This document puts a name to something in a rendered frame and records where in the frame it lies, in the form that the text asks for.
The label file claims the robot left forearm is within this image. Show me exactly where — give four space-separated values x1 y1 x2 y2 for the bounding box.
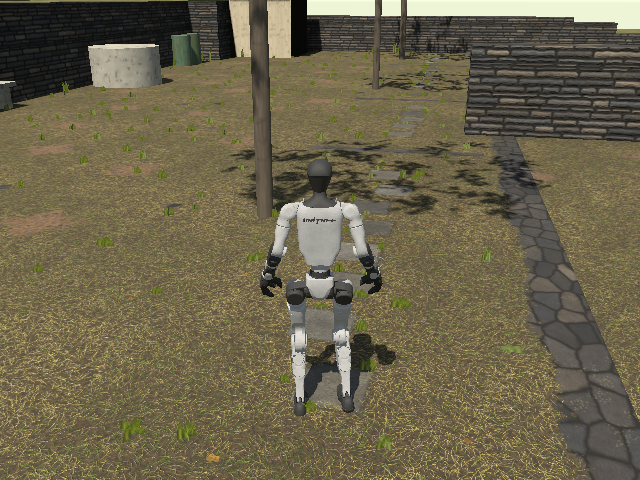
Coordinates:
262 242 281 280

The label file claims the robot right forearm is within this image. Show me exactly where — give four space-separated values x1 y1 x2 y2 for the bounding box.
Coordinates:
359 242 380 279

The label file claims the robot head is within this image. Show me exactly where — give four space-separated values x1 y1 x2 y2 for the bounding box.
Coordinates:
302 159 337 208

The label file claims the right robot hand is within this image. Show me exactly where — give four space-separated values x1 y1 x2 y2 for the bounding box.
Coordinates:
360 273 383 294

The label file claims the left robot hand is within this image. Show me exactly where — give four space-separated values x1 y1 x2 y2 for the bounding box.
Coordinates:
259 275 282 297

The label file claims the robot left upper arm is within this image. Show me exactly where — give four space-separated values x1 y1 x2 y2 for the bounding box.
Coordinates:
271 202 299 258

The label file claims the robot right thigh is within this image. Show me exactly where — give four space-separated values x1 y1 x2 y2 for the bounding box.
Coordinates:
332 279 353 346

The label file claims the robot right upper arm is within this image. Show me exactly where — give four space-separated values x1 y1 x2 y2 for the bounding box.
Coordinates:
341 202 369 258

